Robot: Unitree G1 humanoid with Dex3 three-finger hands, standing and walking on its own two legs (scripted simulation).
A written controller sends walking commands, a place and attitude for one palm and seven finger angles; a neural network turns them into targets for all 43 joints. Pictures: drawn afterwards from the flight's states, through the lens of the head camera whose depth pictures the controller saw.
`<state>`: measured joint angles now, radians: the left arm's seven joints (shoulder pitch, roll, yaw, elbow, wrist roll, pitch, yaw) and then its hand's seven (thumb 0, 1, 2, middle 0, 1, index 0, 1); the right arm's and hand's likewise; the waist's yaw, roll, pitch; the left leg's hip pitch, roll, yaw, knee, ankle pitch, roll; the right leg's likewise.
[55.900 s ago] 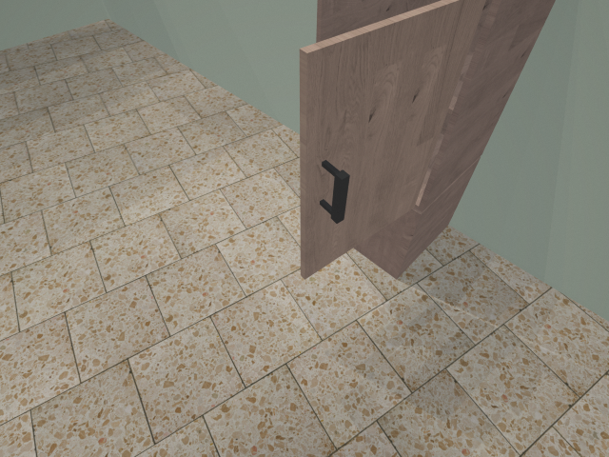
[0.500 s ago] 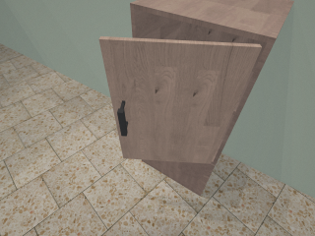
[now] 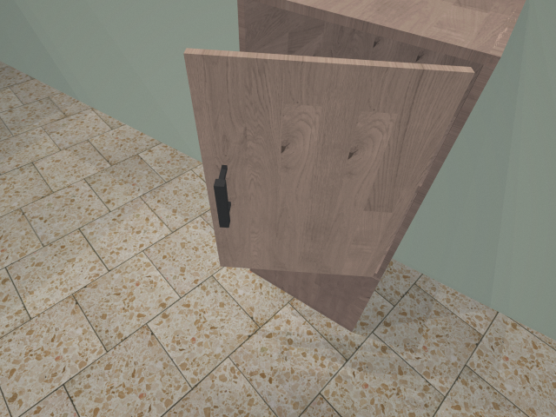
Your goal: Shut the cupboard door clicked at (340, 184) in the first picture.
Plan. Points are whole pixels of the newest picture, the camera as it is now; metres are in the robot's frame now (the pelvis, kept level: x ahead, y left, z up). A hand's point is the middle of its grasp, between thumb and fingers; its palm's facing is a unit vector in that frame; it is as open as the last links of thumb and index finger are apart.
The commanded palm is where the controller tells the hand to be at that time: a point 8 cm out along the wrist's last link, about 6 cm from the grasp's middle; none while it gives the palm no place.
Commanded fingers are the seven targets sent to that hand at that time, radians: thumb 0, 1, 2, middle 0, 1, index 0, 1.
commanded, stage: look again from close up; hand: left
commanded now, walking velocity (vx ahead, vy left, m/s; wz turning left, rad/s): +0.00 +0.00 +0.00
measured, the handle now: (224, 197) +0.51 +0.14 -0.02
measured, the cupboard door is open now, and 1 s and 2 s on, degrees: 30 30 30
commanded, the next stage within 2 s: shuffle to correct the standing spot in 0.44 s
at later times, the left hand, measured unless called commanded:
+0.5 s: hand out of the picture -0.03 +0.16 -0.18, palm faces +0.02 -0.99 -0.16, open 7.4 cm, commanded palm none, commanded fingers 0.00 0.90 0.90 -0.20 -0.30 -0.20 -0.30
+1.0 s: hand out of the picture +0.01 +0.11 -0.17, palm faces +0.04 -0.99 -0.17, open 7.4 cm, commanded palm none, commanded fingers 0.00 0.90 0.90 -0.20 -0.30 -0.20 -0.30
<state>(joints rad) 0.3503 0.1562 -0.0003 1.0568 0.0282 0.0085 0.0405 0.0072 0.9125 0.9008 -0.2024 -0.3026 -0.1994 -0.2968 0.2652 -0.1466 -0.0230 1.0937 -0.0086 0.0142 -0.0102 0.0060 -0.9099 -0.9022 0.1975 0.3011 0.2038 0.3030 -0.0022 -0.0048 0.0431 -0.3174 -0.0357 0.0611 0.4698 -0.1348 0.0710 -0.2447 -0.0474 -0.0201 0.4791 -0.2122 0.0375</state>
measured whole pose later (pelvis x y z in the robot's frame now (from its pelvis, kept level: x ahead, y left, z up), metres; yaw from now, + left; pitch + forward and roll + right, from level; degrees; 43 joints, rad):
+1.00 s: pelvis +0.05 -0.04 +0.00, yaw -1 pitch +0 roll +0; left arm 0.39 0.11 0.01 1.10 0.02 -0.01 0.03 0.01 0.91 0.90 -0.20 -0.30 -0.20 -0.30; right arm 0.28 -0.13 -0.03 1.14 -0.01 -0.01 -0.03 0.00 -0.91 -0.90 0.20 0.30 0.20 0.30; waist 0.00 0.01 0.02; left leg -0.26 0.01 0.05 0.47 -0.20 0.01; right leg -0.19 0.00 -0.03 0.47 -0.28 -0.01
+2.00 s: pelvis +0.01 +0.04 +0.00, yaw +2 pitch -1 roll -1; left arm 0.44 0.17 -0.01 1.07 0.03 0.01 0.03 0.01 0.91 0.90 -0.20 -0.30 -0.20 -0.30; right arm 0.25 -0.18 -0.01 1.03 -0.01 0.01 0.00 0.00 -0.90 -0.90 0.20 0.30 0.20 0.30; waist 0.02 -0.02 0.00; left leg -0.29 -0.10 0.07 0.43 -0.12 0.12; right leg -0.23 -0.05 0.08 0.47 -0.25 -0.01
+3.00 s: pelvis -0.06 +0.04 -0.03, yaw +2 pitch -3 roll -2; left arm 0.49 0.13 0.06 1.05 0.05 0.06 0.05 0.01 0.91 0.90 -0.20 -0.30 -0.20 -0.30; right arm 0.26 -0.14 -0.07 0.97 -0.02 0.05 -0.01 0.01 -0.91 -0.90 0.20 0.30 0.20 0.30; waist 0.02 -0.06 -0.03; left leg -0.52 -0.04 0.04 1.09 -0.43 0.02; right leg -0.42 -0.04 0.06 0.67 -0.25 0.01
